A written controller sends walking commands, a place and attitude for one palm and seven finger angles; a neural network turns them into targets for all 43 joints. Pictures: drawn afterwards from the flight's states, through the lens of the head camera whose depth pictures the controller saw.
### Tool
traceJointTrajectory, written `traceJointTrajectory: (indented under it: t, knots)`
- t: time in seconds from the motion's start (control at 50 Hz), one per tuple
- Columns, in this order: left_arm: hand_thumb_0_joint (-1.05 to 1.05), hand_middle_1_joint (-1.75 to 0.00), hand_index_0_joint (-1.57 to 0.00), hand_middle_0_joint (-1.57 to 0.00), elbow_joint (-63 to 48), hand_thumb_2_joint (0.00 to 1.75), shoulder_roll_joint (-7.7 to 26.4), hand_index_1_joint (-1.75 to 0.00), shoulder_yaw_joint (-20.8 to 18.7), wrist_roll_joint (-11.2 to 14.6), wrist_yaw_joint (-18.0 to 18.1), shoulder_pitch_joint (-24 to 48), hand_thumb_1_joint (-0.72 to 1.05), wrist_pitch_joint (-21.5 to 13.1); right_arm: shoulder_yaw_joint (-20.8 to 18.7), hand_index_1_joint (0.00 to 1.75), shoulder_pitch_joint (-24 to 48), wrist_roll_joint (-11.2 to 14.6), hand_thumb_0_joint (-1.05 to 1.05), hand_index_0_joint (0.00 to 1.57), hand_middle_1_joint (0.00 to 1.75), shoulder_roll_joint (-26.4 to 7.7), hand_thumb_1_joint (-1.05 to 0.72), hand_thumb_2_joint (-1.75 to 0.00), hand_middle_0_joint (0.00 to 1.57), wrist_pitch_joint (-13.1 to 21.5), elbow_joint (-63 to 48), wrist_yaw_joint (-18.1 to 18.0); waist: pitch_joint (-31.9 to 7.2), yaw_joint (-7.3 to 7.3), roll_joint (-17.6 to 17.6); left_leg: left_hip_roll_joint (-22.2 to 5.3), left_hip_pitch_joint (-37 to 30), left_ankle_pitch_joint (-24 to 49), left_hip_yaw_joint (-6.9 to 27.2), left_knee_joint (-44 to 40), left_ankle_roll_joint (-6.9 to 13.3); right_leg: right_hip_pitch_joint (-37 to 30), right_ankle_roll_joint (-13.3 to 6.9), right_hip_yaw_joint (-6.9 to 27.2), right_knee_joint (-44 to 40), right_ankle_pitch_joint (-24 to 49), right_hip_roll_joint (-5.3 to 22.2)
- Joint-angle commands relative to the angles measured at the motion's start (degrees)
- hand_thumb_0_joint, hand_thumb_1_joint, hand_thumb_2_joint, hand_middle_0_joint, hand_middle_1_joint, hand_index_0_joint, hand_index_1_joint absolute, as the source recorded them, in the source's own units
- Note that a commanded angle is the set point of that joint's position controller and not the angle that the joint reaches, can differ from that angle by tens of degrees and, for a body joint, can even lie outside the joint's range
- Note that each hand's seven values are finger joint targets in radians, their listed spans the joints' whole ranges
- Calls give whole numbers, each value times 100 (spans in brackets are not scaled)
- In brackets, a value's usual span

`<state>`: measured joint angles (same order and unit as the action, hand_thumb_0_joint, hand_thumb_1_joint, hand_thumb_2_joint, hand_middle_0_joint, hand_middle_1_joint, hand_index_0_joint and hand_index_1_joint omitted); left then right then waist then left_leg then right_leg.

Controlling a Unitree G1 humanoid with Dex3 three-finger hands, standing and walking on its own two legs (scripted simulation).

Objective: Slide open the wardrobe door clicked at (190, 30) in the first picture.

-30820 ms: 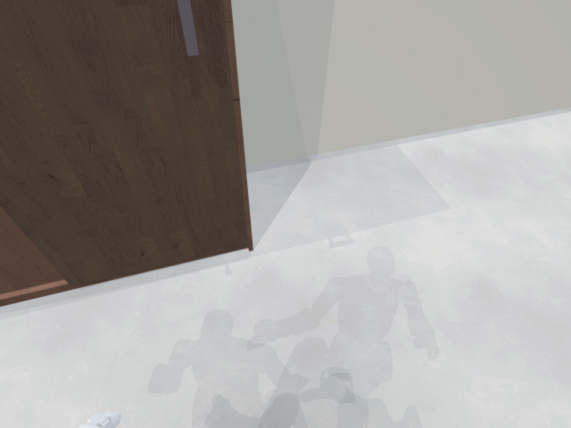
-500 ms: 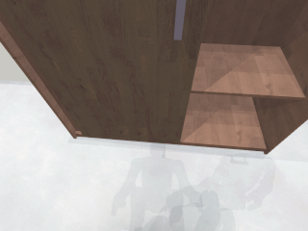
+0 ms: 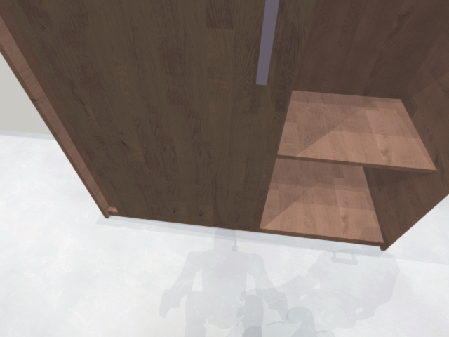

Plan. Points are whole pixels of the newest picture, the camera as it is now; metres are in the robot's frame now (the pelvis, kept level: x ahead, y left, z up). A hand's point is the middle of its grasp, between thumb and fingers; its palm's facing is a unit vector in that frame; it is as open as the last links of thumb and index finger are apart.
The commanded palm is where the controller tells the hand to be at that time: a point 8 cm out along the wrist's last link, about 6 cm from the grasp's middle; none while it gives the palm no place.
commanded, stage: let the arm hang, fingers relaxed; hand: right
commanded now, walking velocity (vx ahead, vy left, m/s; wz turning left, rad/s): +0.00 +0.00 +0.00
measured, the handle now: (267, 34) +0.66 -0.04 +0.22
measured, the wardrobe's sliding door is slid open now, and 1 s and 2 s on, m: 0.60 0.60 0.60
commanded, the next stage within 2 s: look to check the result in 0.12 s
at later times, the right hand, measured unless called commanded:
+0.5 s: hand out of the picture +0.05 -0.23 -0.17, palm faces +0.00 +0.96 -0.28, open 7.4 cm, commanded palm none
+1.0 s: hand out of the picture +0.08 -0.23 -0.16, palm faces +0.00 +0.95 -0.30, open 7.4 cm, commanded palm none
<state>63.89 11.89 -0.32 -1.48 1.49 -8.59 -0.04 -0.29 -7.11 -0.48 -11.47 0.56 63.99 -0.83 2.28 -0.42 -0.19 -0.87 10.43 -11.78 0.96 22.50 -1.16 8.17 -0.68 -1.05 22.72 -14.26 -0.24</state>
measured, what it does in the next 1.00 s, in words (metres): stands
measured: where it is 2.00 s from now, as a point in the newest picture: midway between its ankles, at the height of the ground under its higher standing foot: outside the picture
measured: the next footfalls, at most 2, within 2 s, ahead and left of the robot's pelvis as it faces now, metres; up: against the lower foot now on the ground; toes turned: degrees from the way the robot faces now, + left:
none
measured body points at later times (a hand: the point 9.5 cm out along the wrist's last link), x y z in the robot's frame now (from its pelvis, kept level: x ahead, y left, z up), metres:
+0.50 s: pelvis +0.00 +0.00 +0.00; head +0.03 +0.00 +0.45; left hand +0.04 +0.26 -0.15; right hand +0.05 -0.28 -0.15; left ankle +0.00 +0.13 -0.74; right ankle -0.02 -0.11 -0.74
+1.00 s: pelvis +0.00 +0.00 +0.00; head +0.02 +0.00 +0.45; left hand +0.08 +0.28 -0.14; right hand +0.08 -0.28 -0.14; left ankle +0.00 +0.13 -0.74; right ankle -0.02 -0.11 -0.74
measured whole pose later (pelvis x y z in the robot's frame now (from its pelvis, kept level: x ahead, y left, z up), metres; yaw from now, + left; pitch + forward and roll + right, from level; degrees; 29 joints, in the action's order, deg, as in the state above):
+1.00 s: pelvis +0.00 +0.00 +0.00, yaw -1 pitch -1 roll +0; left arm 64.3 16.9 -0.1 -1.3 0.9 -6.0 -0.5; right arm -0.8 -5.3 -0.5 -17.4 1.0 64.5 -0.3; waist 2.7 -0.3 0.3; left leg -1.2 7.7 -10.1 0.3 18.6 -1.1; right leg 5.6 -0.7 -0.4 18.5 -12.1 -0.5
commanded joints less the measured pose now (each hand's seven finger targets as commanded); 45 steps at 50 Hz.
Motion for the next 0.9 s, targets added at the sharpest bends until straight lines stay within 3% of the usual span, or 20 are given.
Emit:
traceJointTrajectory:
  t: [0.0, 0.34, 0.56, 0.78, 0.88]
  knots:
    - [0, -30, -20, -20, -142, 90, 820, -30, -148, 14, 23, -168, 90, -81, -183, 30, -113, -20, 0, 20, 30, -959, -90, -90, 20, 76, -217, -37, -272, -22, -36, -494, -175, 984, 348, -291, 209, -46, -95, 457, -416, 1210, 584]
    - [0, -30, -20, -20, -126, 90, 1159, -30, -173, 25, 24, -29, 90, -88, -203, 30, -15, -2, 0, 20, 30, -1244, -90, -90, 20, 91, -161, -7, -269, -21, -44, -523, -251, 828, 357, -455, 257, -128, -125, 532, -520, 1099, 618]
    - [0, -30, -20, -20, -150, 90, 1365, -30, -185, 46, 4, 128, 90, -109, -221, 30, 100, -15, 0, 20, 30, -1449, -90, -90, 20, 109, -181, -3, -339, -9, 57, -551, -338, 954, 347, -479, 251, -203, -124, 560, -584, 1250, 652]
    - [0, -30, -20, -20, -194, 90, 1515, -30, -183, 39, -11, 314, 90, -138, -228, 30, 262, -19, 0, 20, 30, -1578, -90, -90, 20, 116, -232, 8, -414, -12, -70, -588, -432, 1069, 349, -492, 244, -274, -103, 576, -660, 1443, 671]
    - [0, -30, -20, -20, -209, 90, 1554, -30, -187, 42, -13, 336, 90, -141, -236, 30, 285, -19, 0, 20, 30, -1619, -90, -90, 20, 135, -247, 7, -513, -25, 64, -606, -485, 1260, 343, -497, 249, -368, -100, 567, -641, 1574, 684]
